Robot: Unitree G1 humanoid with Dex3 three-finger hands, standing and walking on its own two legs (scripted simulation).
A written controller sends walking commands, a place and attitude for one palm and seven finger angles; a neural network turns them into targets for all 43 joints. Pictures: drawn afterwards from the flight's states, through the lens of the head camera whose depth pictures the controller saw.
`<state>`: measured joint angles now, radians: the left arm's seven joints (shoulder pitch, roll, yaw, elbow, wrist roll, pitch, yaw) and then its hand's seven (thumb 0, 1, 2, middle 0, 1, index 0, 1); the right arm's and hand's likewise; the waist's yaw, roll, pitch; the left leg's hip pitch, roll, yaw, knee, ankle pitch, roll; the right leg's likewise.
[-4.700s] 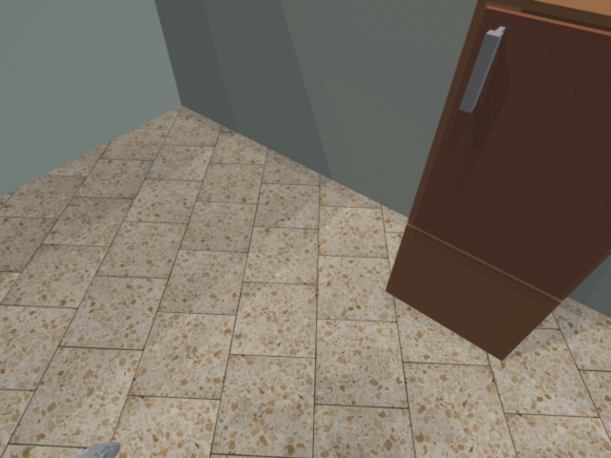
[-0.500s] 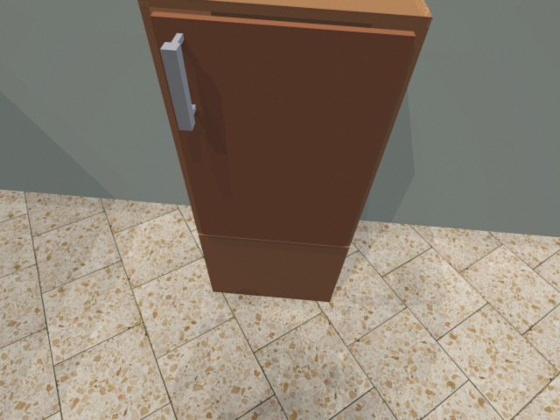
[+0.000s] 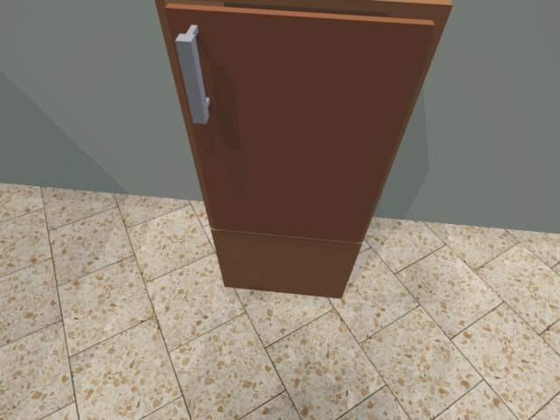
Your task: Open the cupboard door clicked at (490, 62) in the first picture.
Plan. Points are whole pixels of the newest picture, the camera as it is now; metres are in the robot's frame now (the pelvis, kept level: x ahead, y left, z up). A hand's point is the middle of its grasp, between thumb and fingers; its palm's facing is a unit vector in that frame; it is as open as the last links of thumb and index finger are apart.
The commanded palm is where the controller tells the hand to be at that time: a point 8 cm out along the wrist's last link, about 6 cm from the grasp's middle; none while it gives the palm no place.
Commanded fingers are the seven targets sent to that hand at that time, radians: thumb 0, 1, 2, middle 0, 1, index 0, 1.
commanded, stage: come to a stop and stand still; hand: left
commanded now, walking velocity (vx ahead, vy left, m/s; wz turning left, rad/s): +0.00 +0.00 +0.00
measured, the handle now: (197, 76) +0.61 +0.18 +0.16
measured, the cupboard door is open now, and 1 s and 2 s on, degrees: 0 0 0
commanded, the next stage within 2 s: look again from close up in 1.28 s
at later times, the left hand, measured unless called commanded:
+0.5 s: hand out of the picture +0.04 +0.21 -0.17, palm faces -0.03 -0.97 -0.23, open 7.3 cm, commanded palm none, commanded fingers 0.00 0.90 0.90 -0.20 -0.30 -0.20 -0.30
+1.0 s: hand out of the picture +0.02 +0.16 -0.17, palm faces -0.01 -0.98 -0.20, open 7.3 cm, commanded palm none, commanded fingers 0.00 0.90 0.90 -0.20 -0.30 -0.20 -0.30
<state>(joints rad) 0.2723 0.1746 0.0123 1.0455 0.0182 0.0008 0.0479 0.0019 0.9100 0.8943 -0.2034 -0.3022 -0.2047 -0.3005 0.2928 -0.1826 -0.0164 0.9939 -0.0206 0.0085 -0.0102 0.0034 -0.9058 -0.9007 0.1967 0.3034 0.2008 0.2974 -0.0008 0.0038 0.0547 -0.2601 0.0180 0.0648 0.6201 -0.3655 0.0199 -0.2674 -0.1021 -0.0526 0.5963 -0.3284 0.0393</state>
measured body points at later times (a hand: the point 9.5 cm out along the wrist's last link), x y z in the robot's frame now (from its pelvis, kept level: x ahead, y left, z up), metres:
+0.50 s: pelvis +0.01 +0.02 +0.01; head +0.02 +0.02 +0.46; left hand +0.04 +0.26 -0.15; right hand +0.04 -0.22 -0.14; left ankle -0.02 +0.10 -0.73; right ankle -0.01 -0.16 -0.73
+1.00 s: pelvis +0.01 -0.02 +0.01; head +0.01 -0.02 +0.46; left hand +0.02 +0.21 -0.15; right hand +0.00 -0.24 -0.15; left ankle -0.02 +0.10 -0.73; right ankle -0.01 -0.16 -0.73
